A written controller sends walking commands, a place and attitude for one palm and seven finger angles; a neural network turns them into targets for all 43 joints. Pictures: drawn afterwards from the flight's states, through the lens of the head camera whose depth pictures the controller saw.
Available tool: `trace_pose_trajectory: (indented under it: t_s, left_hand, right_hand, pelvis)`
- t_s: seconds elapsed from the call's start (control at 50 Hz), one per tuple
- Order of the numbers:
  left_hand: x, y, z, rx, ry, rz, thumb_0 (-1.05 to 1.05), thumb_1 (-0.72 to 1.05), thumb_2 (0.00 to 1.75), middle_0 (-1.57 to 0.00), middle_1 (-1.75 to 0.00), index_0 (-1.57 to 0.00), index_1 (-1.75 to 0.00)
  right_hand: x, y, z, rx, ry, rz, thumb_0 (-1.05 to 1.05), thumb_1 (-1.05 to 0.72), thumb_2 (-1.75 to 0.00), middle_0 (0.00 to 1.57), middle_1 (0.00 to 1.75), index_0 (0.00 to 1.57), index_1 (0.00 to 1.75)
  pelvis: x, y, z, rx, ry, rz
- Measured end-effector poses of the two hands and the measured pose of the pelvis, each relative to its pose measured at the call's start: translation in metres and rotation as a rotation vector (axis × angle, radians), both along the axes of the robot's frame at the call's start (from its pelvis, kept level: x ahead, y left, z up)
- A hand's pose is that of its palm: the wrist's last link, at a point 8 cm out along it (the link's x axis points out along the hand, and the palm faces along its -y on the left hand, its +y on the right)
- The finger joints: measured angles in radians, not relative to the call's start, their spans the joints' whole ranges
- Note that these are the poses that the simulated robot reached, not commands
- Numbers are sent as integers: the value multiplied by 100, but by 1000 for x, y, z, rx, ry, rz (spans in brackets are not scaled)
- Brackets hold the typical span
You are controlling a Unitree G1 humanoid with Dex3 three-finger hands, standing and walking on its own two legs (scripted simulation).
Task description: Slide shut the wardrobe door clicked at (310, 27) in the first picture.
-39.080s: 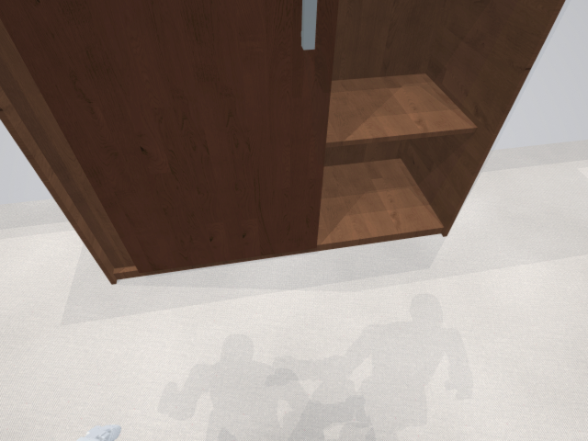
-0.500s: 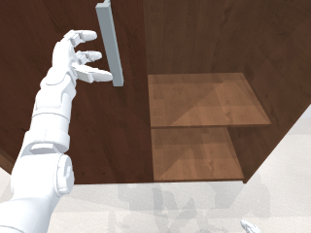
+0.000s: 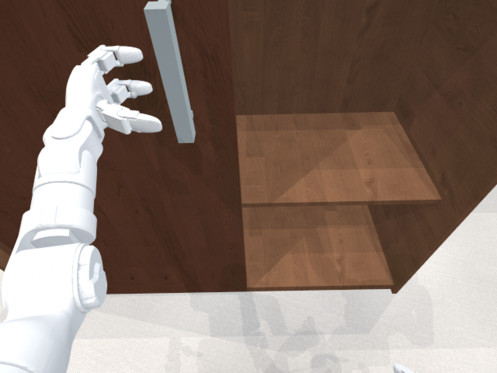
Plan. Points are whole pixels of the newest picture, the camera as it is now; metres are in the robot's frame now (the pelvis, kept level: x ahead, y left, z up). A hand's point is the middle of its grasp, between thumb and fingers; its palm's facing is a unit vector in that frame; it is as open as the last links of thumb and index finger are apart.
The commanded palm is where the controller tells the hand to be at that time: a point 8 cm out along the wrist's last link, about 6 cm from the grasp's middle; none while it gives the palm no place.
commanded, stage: move the hooked fingers beside the handle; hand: left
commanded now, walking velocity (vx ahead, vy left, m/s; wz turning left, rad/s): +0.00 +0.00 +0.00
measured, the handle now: (177, 75) +0.50 +0.11 +0.24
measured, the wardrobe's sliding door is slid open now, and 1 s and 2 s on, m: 0.60 0.60 0.60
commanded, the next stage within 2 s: feel for the door with the fingertips in 1.36 s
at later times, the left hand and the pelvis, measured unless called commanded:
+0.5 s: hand (133, 98) +0.46 +0.17 +0.22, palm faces +0.04 -1.00 -0.04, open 13.9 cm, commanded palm +0.45 +0.22 +0.24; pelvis +0.01 +0.00 +0.00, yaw +1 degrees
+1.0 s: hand (133, 97) +0.46 +0.17 +0.23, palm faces +0.05 -1.00 -0.03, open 13.8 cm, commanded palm +0.45 +0.22 +0.24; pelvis -0.01 +0.00 +0.00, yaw +2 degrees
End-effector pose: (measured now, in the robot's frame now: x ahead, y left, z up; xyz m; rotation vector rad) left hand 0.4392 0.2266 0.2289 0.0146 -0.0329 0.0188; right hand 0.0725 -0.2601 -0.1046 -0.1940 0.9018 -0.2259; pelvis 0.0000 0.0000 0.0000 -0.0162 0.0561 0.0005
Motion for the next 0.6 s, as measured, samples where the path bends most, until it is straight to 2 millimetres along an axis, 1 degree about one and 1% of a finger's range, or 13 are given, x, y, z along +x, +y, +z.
trace_pose_trajectory:
  t_s: [0.12,0.24,0.34,0.46,0.6]
  left_hand:
    - [1,2,0,-7,2,-5,-1,-50,30,-35,-124,-34,-122]
    - [-2,2,0,-2,-4,5,-1,-50,30,-33,-122,-32,-121]
    - [-4,4,-3,2,19,14,-1,-50,30,-31,-121,-31,-120]
    - [-3,1,-2,24,23,19,-1,-50,30,-31,-121,-31,-120]
    - [-2,2,-1,7,39,26,-1,-50,30,-31,-124,-33,-122]
  right_hand:
    - [22,2,3,6,-32,17,1,-90,-90,20,30,20,30]
    - [44,7,7,18,-75,39,1,-90,-90,20,30,20,30]
    - [57,12,9,20,-89,61,1,-90,-90,20,30,20,30]
    - [61,15,7,18,-84,78,1,-90,-90,20,30,20,30]
    - [49,17,0,15,-35,84,1,-90,-90,20,30,20,30]
  pelvis:
    - [6,0,0,-2,1,0]
    - [10,0,0,-2,0,2]
    - [9,0,-1,-1,-1,11]
    - [7,1,-1,-2,1,21]
    - [3,2,-2,-1,4,31]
